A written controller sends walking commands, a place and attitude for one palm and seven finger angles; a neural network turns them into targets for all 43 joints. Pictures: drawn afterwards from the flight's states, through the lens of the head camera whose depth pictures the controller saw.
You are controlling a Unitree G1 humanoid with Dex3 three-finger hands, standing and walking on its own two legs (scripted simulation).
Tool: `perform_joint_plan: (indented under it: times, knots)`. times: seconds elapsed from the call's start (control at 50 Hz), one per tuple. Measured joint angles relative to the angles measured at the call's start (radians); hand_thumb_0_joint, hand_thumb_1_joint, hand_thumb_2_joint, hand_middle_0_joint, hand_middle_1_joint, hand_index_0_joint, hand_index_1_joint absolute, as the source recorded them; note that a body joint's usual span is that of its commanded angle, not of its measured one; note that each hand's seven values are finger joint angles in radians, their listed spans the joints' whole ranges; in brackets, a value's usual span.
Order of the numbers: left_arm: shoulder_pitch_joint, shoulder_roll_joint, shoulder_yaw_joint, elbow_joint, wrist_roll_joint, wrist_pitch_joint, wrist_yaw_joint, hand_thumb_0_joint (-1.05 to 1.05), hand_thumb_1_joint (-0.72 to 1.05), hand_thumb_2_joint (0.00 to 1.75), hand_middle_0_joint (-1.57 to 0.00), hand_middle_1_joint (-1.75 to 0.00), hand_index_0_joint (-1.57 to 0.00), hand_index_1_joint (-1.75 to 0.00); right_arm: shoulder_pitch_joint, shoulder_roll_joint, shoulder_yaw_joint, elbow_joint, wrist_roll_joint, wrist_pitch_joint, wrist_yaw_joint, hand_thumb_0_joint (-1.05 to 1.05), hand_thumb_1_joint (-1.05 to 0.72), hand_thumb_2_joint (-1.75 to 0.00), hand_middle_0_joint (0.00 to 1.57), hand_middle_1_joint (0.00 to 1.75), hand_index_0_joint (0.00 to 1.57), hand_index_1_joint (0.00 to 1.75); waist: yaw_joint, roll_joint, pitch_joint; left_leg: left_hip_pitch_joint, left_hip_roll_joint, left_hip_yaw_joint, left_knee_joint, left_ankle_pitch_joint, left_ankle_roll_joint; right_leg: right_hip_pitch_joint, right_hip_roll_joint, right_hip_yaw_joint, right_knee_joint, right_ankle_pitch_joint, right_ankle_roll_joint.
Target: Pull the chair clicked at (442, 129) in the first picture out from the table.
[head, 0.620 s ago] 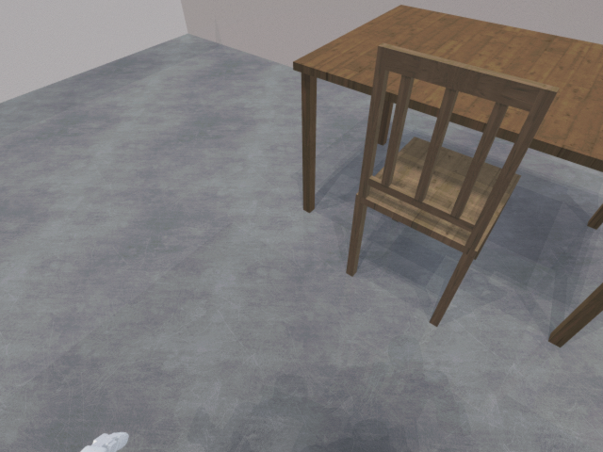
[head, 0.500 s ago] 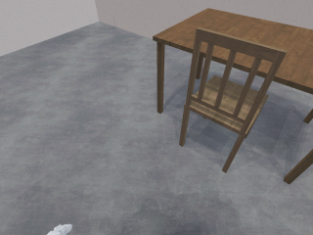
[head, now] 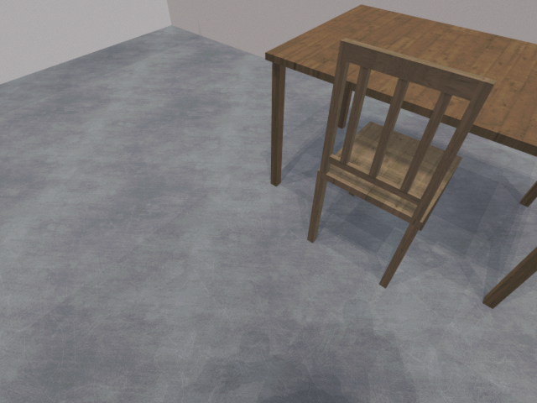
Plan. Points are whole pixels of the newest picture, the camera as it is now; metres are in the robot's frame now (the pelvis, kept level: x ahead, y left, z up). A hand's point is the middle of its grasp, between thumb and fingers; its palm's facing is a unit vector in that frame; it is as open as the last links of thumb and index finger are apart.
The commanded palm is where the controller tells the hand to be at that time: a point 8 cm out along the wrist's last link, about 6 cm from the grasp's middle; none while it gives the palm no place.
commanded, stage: stand and wait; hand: left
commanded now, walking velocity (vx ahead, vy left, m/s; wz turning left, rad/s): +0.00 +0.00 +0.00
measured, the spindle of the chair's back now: (387, 132) +0.86 -0.30 -0.08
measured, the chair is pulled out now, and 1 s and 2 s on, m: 0.00 0.00 0.00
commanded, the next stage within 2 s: look at it before walking up in 0.20 s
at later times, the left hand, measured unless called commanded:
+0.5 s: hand out of the picture +0.08 +0.25 -0.15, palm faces -0.03 -0.94 -0.33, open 7.3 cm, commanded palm none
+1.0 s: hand out of the picture +0.09 +0.25 -0.15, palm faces -0.03 -0.94 -0.34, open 7.3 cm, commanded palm none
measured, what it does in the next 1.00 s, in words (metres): stands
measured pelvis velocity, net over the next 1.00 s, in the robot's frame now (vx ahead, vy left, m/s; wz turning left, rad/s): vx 0.02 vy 0.00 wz -0.01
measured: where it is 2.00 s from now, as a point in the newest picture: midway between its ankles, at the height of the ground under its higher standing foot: outside the picture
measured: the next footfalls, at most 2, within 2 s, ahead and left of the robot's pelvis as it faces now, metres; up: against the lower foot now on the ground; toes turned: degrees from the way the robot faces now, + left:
none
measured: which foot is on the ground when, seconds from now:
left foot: down 0.00-1.00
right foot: down 0.00-1.00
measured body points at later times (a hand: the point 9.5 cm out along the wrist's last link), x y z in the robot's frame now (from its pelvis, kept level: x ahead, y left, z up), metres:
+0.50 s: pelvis +0.00 +0.01 +0.00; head +0.00 +0.00 +0.45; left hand +0.08 +0.30 -0.13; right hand +0.08 -0.29 -0.13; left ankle +0.01 +0.13 -0.74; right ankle +0.01 -0.11 -0.74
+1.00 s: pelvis +0.02 +0.00 +0.00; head +0.02 +0.00 +0.45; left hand +0.10 +0.30 -0.13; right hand +0.10 -0.29 -0.13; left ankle +0.01 +0.13 -0.74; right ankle +0.01 -0.11 -0.74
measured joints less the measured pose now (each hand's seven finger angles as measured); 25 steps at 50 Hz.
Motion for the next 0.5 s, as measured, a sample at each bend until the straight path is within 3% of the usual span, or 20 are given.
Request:
perform_joint_plan:
  times: [0.5]
  knots:
    - [-0.035,-0.005,-0.002,0.004,0.003,-0.006,-0.001,0.01,0.91,0.89,-0.20,-0.30,-0.21,-0.30,-0.028,0.004,0.001,0.009,0.002,-0.010,0.002,0.01,-0.91,-0.90,0.20,0.30,0.20,0.30,-0.002,-0.005,-0.004,0.008,-0.007,0.005,-0.028,0.011,0.007,0.006,-0.007,0.005,-0.026,0.011,0.008]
